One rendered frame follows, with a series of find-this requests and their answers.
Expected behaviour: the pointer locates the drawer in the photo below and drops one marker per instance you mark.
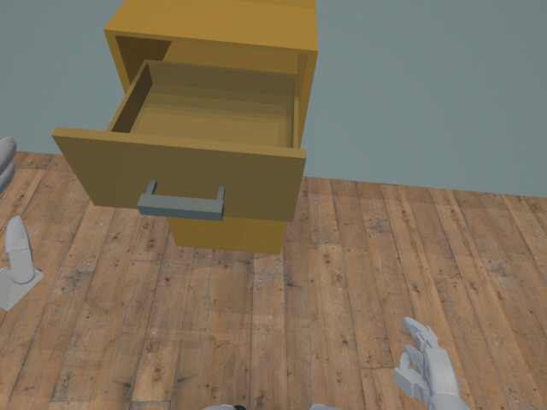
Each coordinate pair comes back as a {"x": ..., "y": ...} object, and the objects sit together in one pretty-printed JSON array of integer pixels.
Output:
[{"x": 193, "y": 128}]

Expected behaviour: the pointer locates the handle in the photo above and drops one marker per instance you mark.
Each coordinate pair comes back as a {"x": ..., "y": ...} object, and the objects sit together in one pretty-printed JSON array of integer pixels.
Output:
[{"x": 181, "y": 207}]

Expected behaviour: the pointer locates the robot left hand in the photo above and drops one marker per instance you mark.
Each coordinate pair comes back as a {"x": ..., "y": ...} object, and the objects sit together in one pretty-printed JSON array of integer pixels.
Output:
[{"x": 17, "y": 281}]

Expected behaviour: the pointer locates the robot right hand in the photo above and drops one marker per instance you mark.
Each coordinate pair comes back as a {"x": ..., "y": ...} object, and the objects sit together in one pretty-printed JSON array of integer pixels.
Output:
[{"x": 434, "y": 373}]

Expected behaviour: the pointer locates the cabinet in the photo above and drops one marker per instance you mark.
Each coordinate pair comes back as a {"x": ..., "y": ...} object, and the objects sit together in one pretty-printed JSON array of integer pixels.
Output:
[{"x": 265, "y": 35}]

